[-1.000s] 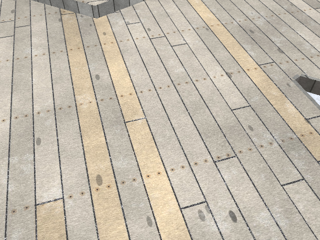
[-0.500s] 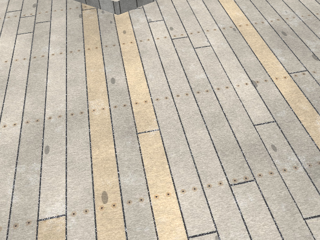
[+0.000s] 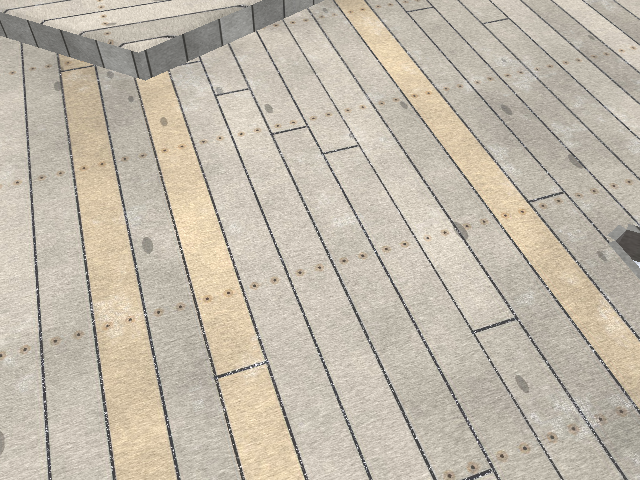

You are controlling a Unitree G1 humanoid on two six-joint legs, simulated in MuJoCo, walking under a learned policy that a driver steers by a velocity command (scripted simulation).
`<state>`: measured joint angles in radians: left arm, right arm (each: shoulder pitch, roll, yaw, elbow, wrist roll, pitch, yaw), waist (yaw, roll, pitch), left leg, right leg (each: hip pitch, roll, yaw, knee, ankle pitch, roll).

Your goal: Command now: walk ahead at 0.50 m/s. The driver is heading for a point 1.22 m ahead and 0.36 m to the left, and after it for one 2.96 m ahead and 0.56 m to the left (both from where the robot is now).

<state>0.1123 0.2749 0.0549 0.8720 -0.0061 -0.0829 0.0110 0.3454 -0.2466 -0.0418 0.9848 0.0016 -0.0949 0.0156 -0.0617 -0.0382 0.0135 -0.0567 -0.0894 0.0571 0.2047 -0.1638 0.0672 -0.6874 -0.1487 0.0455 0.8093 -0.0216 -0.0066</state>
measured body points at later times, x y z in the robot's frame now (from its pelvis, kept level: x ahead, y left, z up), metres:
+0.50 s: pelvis +0.29 -0.07 +0.00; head +0.31 -0.07 +0.45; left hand +0.30 +0.21 -0.13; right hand +0.43 -0.33 -0.13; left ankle +0.37 +0.12 -0.67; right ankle +0.28 -0.15 -0.75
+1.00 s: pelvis +0.55 +0.05 +0.00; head +0.58 +0.07 +0.45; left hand +0.61 +0.37 -0.10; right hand +0.73 -0.18 -0.12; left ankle +0.54 +0.10 -0.75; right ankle +0.69 -0.11 -0.67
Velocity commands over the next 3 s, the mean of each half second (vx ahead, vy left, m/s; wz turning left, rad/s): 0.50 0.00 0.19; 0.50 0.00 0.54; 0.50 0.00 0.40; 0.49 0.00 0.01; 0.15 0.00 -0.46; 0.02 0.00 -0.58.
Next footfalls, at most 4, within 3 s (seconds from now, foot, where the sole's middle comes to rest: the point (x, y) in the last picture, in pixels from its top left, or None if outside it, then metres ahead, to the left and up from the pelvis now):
0.22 right None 0.32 -0.15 -0.78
0.78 left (260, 449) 0.57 0.12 -0.78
1.26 right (283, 312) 0.92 0.06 -0.78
1.76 left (138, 295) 0.99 0.43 -0.78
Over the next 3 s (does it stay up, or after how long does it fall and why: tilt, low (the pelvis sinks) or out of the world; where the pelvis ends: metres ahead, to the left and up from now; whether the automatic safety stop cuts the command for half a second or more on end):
stays up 1.16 0.45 -0.01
